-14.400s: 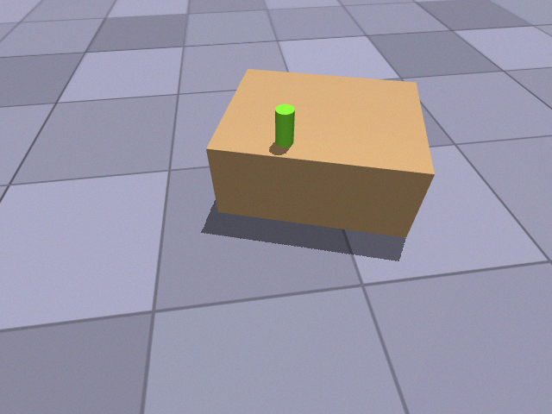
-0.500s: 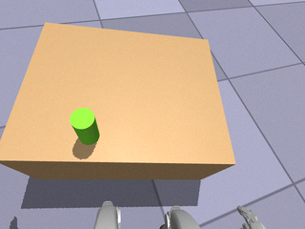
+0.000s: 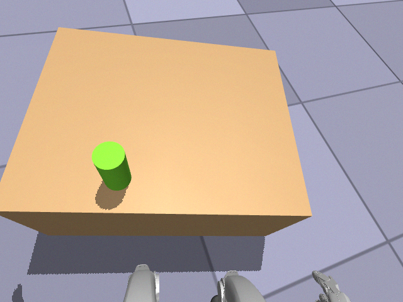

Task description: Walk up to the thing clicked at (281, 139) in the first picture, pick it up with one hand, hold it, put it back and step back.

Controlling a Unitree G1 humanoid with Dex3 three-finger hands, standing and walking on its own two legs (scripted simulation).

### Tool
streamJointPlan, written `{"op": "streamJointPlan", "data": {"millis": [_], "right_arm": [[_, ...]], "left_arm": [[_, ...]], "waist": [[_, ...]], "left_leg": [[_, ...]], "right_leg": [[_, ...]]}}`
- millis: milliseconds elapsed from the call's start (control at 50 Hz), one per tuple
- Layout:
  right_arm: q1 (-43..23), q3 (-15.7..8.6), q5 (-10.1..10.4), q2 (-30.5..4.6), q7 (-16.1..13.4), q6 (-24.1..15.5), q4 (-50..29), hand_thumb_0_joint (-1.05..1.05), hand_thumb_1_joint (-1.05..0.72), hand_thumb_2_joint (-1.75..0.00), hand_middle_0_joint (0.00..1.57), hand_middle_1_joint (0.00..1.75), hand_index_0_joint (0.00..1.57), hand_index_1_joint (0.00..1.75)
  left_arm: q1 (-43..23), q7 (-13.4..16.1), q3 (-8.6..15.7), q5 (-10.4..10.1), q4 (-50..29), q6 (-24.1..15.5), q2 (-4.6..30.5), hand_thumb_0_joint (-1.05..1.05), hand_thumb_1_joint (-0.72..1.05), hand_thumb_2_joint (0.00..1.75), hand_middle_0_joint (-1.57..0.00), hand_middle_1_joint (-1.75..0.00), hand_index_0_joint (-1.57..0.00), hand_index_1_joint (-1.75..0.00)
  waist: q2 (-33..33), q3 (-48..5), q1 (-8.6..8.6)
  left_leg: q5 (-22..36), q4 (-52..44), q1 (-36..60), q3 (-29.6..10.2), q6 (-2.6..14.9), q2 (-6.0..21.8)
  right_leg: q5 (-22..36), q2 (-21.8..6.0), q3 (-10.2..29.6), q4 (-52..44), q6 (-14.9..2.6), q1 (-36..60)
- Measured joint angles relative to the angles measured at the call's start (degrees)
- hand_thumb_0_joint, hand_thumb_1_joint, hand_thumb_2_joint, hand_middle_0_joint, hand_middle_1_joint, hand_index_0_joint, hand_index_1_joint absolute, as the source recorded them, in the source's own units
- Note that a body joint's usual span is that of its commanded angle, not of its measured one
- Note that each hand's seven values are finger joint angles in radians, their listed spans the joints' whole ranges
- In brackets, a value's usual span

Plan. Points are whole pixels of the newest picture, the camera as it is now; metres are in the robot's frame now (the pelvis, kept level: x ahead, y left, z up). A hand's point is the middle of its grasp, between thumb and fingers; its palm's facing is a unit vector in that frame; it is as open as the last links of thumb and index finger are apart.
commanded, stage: go down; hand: left
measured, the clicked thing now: (113, 167) +0.47 +0.20 -0.21
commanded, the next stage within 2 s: approach in 0.32 s
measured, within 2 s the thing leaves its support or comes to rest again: neither
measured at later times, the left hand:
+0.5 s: hand out of the picture +0.36 +0.42 +0.07, palm faces +0.25 -0.97 +0.01, open 16.6 cm
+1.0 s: hand (41, 187) +0.39 +0.34 -0.14, palm faces +0.19 -0.98 +0.04, open 17.6 cm
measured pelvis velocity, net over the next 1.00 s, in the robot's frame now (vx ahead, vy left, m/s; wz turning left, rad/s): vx -0.04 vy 0.00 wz -0.06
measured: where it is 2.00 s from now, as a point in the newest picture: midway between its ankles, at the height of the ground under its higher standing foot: outside the picture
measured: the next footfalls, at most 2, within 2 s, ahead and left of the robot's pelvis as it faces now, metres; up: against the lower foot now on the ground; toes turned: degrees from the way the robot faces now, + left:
none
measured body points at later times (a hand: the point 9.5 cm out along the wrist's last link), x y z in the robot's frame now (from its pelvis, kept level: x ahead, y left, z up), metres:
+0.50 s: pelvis -0.01 +0.00 +0.00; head +0.13 +0.06 +0.42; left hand +0.34 +0.47 +0.07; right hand +0.10 -0.27 -0.10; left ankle +0.03 +0.13 -0.64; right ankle -0.01 -0.15 -0.64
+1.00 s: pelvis -0.04 +0.00 -0.13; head +0.17 +0.06 +0.27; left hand +0.37 +0.39 -0.14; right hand +0.08 -0.28 -0.23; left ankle +0.03 +0.13 -0.64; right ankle -0.01 -0.15 -0.64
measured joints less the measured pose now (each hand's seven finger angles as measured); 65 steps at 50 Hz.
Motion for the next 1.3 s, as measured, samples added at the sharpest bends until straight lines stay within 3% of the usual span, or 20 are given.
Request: {"op": "streamJointPlan", "data": {"millis": [480,580,720,860,1000,1140,1300], "right_arm": [[0.4,0.3,0.0,-0.2,0.3,0.0,-0.3,0.00,-0.91,-0.90,0.21,0.30,0.20,0.30],[0.3,0.5,-0.3,-0.4,0.4,-0.2,-0.4,0.00,-0.90,-0.90,0.21,0.30,0.20,0.30],[-0.3,0.3,-0.7,-1.2,1.5,-1.0,-0.9,0.00,-0.89,-0.90,0.20,0.30,0.20,0.30],[-2.2,0.3,-2.3,-1.4,3.3,-1.1,-0.6,0.00,-0.89,-0.90,0.20,0.30,0.20,0.30],[-4.6,-0.2,-4.1,0.2,5.3,0.1,0.1,0.00,-0.90,-0.90,0.20,0.30,0.20,0.30],[-6.3,-0.5,-5.1,1.6,6.9,1.3,0.6,0.00,-0.91,-0.90,0.20,0.30,0.20,0.30],[-6.4,-1.1,-4.9,2.5,8.5,4.5,-0.3,0.00,-0.92,-0.90,0.20,0.30,0.20,0.30]], "left_arm": [[-2.0,0.3,-0.2,0.5,1.7,0.0,1.4,-0.01,-0.28,0.04,-0.03,-0.01,-0.03,-0.01],[-3.1,0.0,-1.9,0.7,3.7,-0.8,2.0,-0.01,-0.37,0.02,-0.04,-0.01,-0.05,-0.01],[-5.4,1.0,-4.3,0.2,7.2,-4.8,-0.2,-0.01,-0.50,0.01,-0.05,-0.03,-0.06,-0.01],[-6.8,2.3,-3.8,1.0,8.9,-10.9,-3.3,-0.01,-0.56,0.00,-0.04,-0.04,-0.06,-0.03],[-7.8,4.8,-2.7,2.6,6.0,-14.6,-7.2,-0.02,-0.57,0.02,-0.04,-0.06,-0.05,-0.06],[-10.2,8.1,-5.8,4.1,4.5,-15.1,-10.9,-0.02,-0.58,0.04,-0.03,-0.08,-0.05,-0.07],[-12.5,16.4,-7.6,6.5,0.7,-13.3,-15.4,-0.02,-0.60,0.01,-0.04,-0.08,-0.06,-0.06]], "waist": [[0.0,0.2,-0.38],[0.0,0.1,-0.57],[-0.4,-0.4,-0.80],[-0.6,-2.2,-2.27],[-0.4,-3.0,-2.79],[0.4,-3.4,-2.63],[1.4,-3.2,-2.40]], "left_leg": [[0.3,0.9,-1.4,-0.1,0.06,0.0],[0.3,1.7,-2.7,-0.3,0.06,-0.1],[-0.7,6.2,-9.0,-0.2,0.18,-0.3],[-4.0,17.3,-21.6,-0.8,0.03,-0.4],[-7.1,29.3,-33.7,-1.7,-0.33,-0.3],[-8.2,38.4,-42.6,-2.2,-0.69,-0.5],[-7.9,44.2,-47.9,-2.5,-1.11,-0.2]], "right_leg": [[0.2,0.1,0.1,1.0,0.02,-1.4],[0.1,0.0,0.0,1.9,0.02,-2.8],[-1.2,-0.1,0.3,6.9,0.07,-9.3],[-5.0,0.0,0.6,18.6,-0.02,-21.9],[-8.7,0.4,0.8,31.2,0.08,-34.0],[-10.5,0.7,1.2,41.1,0.11,-43.1],[-10.3,1.4,1.8,47.7,0.13,-49.1]]}}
